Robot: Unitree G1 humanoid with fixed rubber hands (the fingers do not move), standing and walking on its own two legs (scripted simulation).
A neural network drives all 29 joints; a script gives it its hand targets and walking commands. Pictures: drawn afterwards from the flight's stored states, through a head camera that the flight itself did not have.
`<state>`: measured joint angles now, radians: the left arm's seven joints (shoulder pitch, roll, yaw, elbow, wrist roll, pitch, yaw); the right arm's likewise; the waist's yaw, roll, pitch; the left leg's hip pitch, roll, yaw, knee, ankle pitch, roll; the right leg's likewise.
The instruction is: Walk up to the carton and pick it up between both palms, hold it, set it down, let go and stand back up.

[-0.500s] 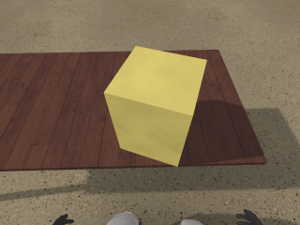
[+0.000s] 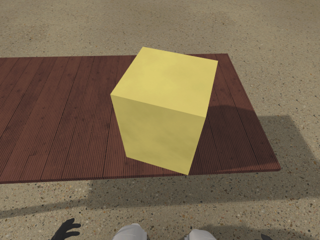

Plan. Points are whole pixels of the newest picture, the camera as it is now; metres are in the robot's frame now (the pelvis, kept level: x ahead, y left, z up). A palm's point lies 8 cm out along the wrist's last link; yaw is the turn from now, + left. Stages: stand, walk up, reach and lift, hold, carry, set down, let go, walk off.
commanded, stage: walk up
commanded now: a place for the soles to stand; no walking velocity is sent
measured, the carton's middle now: (166, 114) +0.43 +0.00 +0.03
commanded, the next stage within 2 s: reach and lift in 1.02 s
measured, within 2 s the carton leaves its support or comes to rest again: neither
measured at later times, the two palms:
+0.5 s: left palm out of the picture +0.10 +0.24 -0.09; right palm out of the picture +0.10 -0.26 -0.09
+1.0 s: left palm out of the picture +0.10 +0.25 -0.09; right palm out of the picture +0.11 -0.26 -0.09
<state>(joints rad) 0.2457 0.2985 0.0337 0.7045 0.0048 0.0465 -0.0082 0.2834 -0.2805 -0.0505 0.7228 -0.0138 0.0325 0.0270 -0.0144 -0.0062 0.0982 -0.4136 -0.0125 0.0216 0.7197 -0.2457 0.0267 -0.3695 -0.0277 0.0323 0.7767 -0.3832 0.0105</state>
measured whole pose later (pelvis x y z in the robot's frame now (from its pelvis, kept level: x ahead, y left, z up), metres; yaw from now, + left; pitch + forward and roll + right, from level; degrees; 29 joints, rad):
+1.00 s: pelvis +0.02 +0.00 +0.02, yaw +0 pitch -1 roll +0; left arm 0.27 0.26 0.00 0.79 -0.01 0.02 -0.01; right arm 0.25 -0.24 -0.01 0.78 0.00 0.01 0.00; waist 0.00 0.00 0.05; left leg -0.33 0.00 0.02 0.54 -0.19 0.02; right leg -0.20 0.01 0.00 0.56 -0.34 -0.01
